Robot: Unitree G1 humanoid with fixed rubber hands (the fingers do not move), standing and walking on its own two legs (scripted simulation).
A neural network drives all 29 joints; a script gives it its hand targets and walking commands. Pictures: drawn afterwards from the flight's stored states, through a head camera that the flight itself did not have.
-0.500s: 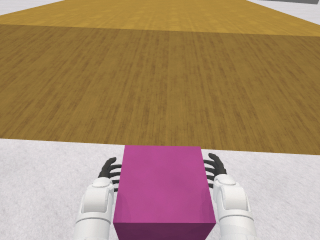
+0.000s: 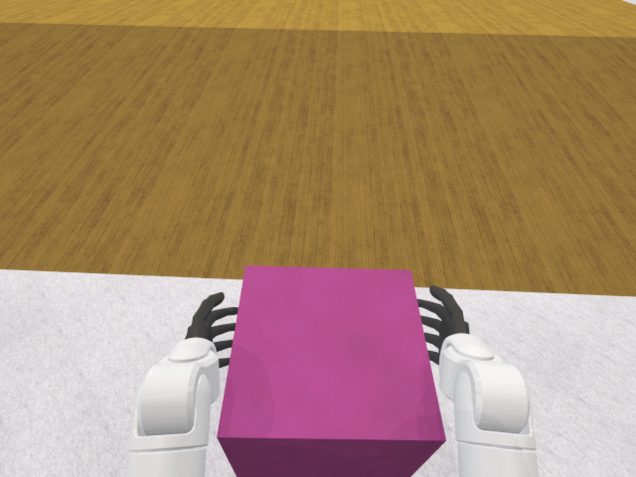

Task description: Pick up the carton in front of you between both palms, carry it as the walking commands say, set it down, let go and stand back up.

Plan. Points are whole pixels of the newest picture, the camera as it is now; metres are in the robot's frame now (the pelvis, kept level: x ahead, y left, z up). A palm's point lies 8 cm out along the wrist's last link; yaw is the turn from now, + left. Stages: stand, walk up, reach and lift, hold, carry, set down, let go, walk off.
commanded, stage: carry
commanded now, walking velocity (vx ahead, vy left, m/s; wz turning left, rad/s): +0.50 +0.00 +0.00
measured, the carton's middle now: (324, 385) +0.28 +0.00 +0.00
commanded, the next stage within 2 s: none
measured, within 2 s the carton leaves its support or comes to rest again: neither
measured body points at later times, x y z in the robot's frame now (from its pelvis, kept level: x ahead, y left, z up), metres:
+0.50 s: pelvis +0.27 -0.04 -0.02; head +0.27 -0.05 +0.43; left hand +0.56 +0.11 +0.05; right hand +0.56 -0.20 +0.06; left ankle +0.13 +0.08 -0.68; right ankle +0.32 -0.12 -0.75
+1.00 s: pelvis +0.60 -0.01 -0.01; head +0.62 +0.00 +0.44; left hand +0.89 +0.12 +0.04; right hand +0.87 -0.19 +0.05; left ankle +0.62 +0.06 -0.75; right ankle +0.51 -0.13 -0.66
